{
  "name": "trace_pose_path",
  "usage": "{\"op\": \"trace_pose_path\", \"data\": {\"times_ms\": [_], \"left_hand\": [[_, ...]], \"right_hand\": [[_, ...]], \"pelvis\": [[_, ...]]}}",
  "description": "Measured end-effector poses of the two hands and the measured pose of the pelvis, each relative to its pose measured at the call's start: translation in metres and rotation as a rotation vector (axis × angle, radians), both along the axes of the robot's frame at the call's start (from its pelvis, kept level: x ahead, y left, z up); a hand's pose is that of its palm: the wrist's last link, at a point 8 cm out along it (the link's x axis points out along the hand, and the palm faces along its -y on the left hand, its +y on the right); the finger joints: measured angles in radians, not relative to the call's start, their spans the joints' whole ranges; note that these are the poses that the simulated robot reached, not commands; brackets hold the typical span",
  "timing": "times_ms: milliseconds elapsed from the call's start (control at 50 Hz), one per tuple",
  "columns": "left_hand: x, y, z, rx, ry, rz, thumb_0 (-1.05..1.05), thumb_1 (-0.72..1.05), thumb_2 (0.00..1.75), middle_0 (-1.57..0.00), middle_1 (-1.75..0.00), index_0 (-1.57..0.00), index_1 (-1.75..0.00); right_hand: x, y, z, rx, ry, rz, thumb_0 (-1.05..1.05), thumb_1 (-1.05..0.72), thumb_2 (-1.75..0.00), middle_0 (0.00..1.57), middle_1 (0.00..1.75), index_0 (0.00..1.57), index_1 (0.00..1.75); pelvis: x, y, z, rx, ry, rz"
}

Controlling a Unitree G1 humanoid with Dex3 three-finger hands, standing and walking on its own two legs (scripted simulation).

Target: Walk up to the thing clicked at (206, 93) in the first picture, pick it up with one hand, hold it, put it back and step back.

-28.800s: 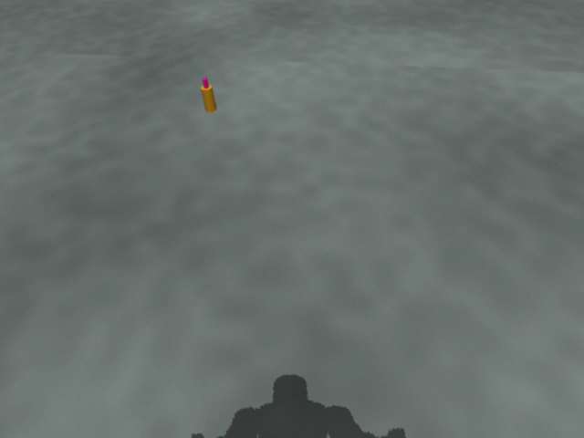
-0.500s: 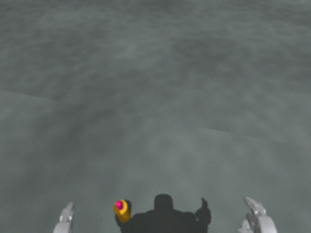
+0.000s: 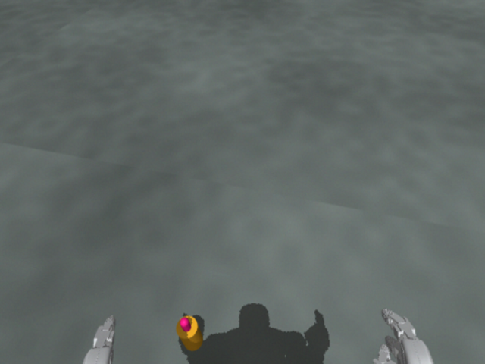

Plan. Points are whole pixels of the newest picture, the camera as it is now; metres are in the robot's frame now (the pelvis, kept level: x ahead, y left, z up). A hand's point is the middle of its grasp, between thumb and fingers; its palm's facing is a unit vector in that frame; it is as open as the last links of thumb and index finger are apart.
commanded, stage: home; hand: left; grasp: from the side
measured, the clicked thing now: (188, 331) +0.38 +0.20 -0.62
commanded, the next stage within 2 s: stand in 0.10 s
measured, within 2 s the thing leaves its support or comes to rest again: neither
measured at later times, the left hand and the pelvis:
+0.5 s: hand out of the picture +0.16 +0.18 -0.06, palm faces +0.08 -0.95 -0.29, open 12.9 cm; pelvis +0.00 +0.00 +0.00, yaw +0 degrees
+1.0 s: hand out of the picture +0.06 +0.26 -0.11, palm faces +0.01 -0.94 -0.35, open 7.4 cm; pelvis -0.01 +0.01 +0.04, yaw +1 degrees
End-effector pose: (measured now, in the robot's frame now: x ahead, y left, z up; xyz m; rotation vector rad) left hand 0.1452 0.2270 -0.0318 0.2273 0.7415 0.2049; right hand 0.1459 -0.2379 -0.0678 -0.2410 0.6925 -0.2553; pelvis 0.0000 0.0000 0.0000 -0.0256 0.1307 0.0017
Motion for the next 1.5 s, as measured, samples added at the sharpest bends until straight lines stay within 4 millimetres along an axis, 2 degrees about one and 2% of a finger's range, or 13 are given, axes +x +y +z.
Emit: {"op": "trace_pose_path", "data": {"times_ms": [240,320,480,580,680,780,980,1120,1280,1400,1500], "left_hand": [[-0.002,-0.001,0.0,0.005,0.005,0.002,-0.01,-0.53,0.06,-0.06,-0.06,-0.06,-0.05],[-0.002,-0.001,0.001,0.004,0.002,0.002,-0.01,-0.45,0.14,-0.1,-0.12,-0.1,-0.12],[-0.004,-0.002,0.0,0.004,0.007,0.001,-0.01,-0.03,0.54,-0.18,-0.25,-0.18,-0.24],[-0.007,0.014,-0.024,0.051,0.064,-0.094,0.0,0.33,0.74,-0.2,-0.28,-0.2,-0.28],[-0.028,0.039,-0.036,0.054,0.171,-0.065,0.0,0.64,0.84,-0.2,-0.29,-0.2,-0.29],[-0.055,0.06,-0.04,0.067,0.276,-0.02,0.0,0.81,0.88,-0.2,-0.29,-0.2,-0.29],[-0.094,0.074,-0.04,0.05,0.402,0.039,0.01,0.9,0.9,-0.2,-0.3,-0.2,-0.29],[-0.111,0.075,-0.039,0.032,0.453,0.051,0.01,0.9,0.9,-0.2,-0.3,-0.2,-0.3],[-0.13,0.077,-0.039,0.029,0.509,0.065,0.01,0.91,0.9,-0.2,-0.3,-0.2,-0.3],[-0.141,0.078,-0.038,0.035,0.548,0.077,0.01,0.91,0.9,-0.2,-0.3,-0.2,-0.3],[-0.14,0.076,-0.038,0.034,0.556,0.082,0.01,0.91,0.9,-0.2,-0.3,-0.2,-0.3]], "right_hand": [[-0.003,0.0,-0.002,0.002,0.001,0.0,0.01,-0.9,-0.9,0.2,0.3,0.2,0.3],[-0.004,0.0,-0.001,0.002,0.002,-0.001,0.01,-0.9,-0.9,0.2,0.3,0.2,0.3],[-0.004,-0.002,-0.002,0.002,0.001,-0.001,0.01,-0.9,-0.9,0.2,0.3,0.2,0.3],[-0.013,-0.01,-0.017,-0.034,0.21,0.137,0.01,-0.9,-0.9,0.2,0.3,0.2,0.3],[-0.032,-0.026,-0.015,-0.018,0.31,0.111,0.01,-0.9,-0.9,0.2,0.3,0.21,0.3],[-0.052,-0.037,-0.011,-0.021,0.378,0.063,0.01,-0.9,-0.9,0.2,0.3,0.2,0.3],[-0.082,-0.028,-0.009,0.008,0.482,0.031,0.01,-0.9,-0.9,0.2,0.3,0.2,0.3],[-0.094,-0.02,-0.007,0.029,0.516,0.024,0.01,-0.9,-0.9,0.2,0.3,0.2,0.3],[-0.104,-0.025,-0.006,0.029,0.548,0.01,0.0,-0.9,-0.9,0.2,0.3,0.2,0.3],[-0.108,-0.032,-0.006,0.026,0.57,0.0,0.0,-0.9,-0.9,0.2,0.3,0.2,0.3],[-0.109,-0.036,-0.006,0.025,0.58,-0.004,0.0,-0.9,-0.9,0.2,0.3,0.2,0.3]], "pelvis": [[-0.002,-0.001,0.0,0.001,-0.002,0.002],[-0.003,-0.001,0.0,0.002,-0.002,0.001],[-0.003,-0.002,-0.001,0.003,-0.001,0.0],[-0.007,-0.003,0.007,0.028,-0.067,0.009],[-0.006,-0.001,0.017,0.034,-0.102,0.007],[-0.005,0.004,0.026,0.032,-0.129,0.007],[-0.009,0.013,0.042,0.027,-0.175,0.011],[-0.016,0.016,0.049,0.026,-0.195,0.016],[-0.022,0.016,0.053,0.027,-0.194,0.018],[-0.022,0.013,0.054,0.026,-0.192,0.018],[-0.02,0.011,0.055,0.026,-0.192,0.018]]}}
